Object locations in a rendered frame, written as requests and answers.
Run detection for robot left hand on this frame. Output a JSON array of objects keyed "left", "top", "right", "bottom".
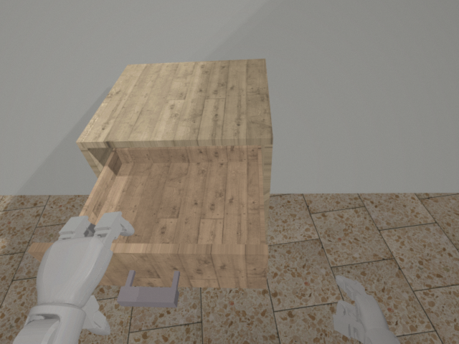
[{"left": 36, "top": 211, "right": 135, "bottom": 335}]

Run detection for robot left forearm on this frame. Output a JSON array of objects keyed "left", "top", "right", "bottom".
[{"left": 12, "top": 302, "right": 86, "bottom": 344}]

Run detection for drawer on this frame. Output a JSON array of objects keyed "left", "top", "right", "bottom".
[{"left": 28, "top": 145, "right": 268, "bottom": 289}]

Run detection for cabinet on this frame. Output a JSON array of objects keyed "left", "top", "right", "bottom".
[{"left": 76, "top": 59, "right": 273, "bottom": 244}]

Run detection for robot right hand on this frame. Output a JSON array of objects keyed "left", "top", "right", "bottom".
[{"left": 333, "top": 275, "right": 389, "bottom": 344}]

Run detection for robot right forearm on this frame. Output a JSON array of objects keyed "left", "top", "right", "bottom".
[{"left": 364, "top": 328, "right": 401, "bottom": 344}]

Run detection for handle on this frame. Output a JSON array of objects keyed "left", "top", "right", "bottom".
[{"left": 116, "top": 270, "right": 180, "bottom": 307}]

